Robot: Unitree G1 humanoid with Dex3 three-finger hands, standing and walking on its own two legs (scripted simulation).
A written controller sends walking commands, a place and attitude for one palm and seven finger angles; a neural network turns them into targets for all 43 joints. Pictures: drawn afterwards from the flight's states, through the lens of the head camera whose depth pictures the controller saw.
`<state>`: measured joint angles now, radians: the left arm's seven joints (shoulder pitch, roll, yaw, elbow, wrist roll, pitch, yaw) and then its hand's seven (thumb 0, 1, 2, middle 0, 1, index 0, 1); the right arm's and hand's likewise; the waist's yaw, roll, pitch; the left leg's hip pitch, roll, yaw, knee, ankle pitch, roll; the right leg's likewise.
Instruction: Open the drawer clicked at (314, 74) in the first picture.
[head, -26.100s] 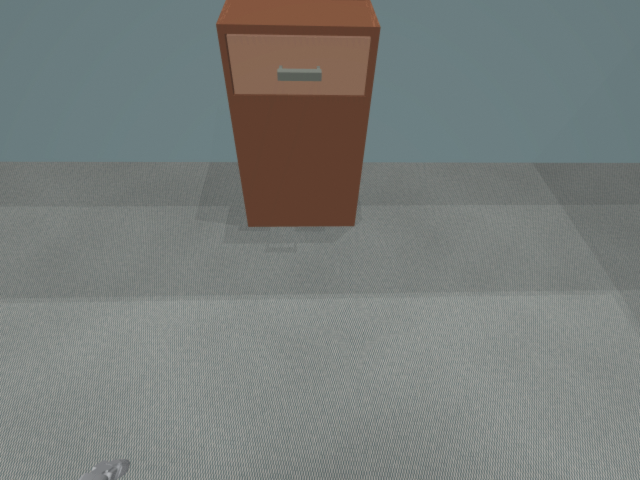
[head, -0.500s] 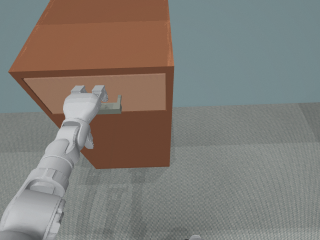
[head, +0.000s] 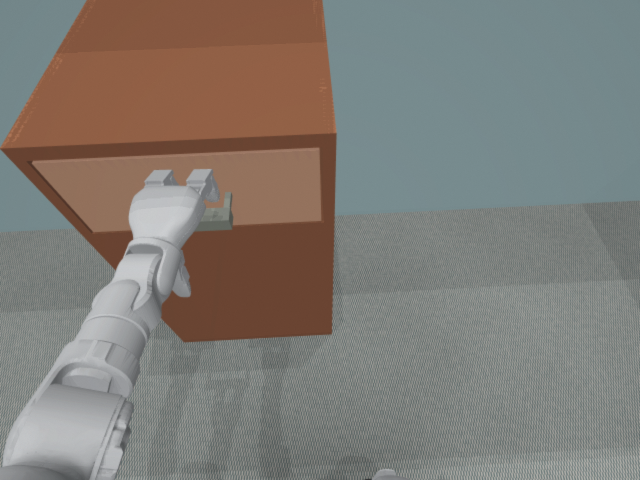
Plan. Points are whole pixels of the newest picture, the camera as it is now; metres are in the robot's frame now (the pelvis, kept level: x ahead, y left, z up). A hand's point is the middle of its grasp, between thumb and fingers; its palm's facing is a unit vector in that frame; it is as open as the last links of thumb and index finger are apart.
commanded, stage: re-aim the fingers above the handle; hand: left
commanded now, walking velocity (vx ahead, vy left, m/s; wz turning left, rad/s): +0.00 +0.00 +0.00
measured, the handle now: (191, 209) +0.52 +0.22 -0.04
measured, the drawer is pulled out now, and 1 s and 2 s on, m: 0.00 0.00 0.00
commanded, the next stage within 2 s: lower the fingers behind the handle in 0.26 s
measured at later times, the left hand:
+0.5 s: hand (188, 224) +0.44 +0.19 +0.03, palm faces +0.10 -0.04 -0.99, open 13.8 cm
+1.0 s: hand (181, 241) +0.45 +0.22 -0.02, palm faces +0.03 +0.03 -1.00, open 13.8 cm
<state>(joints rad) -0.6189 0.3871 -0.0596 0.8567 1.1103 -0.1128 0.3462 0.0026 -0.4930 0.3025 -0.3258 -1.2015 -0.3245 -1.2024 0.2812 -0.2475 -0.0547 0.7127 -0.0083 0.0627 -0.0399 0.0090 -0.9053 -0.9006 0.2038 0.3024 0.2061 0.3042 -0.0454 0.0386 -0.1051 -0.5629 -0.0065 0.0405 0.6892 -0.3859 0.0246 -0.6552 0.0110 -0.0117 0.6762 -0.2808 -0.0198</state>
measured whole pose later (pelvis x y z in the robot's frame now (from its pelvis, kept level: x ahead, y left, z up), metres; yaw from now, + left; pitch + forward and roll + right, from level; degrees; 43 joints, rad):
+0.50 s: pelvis -0.01 +0.00 -0.01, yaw +0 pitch +16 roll +0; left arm -0.67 0.38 -0.05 0.88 1.13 -0.09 0.45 0.00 -0.49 0.30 -0.33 -1.20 -0.33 -1.20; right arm 0.24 -0.25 -0.05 0.71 -0.02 0.05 -0.03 0.01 -0.91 -0.90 0.20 0.30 0.21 0.30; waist -0.06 0.03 -0.11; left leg -0.62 -0.01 0.04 0.74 -0.39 0.02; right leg -0.72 0.01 -0.01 0.73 -0.29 -0.02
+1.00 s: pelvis -0.02 +0.00 -0.02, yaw +0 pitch +21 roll +0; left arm -0.74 0.40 -0.03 1.05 1.14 0.00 0.51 0.00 -0.49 0.30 -0.32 -1.20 -0.32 -1.20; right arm 0.28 -0.27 -0.07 0.75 -0.03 0.04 0.00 0.01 -0.91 -0.90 0.20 0.30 0.20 0.30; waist -0.08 0.04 -0.14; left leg -0.79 0.00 0.05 0.87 -0.44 0.03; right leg -0.88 0.01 -0.01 0.84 -0.32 -0.02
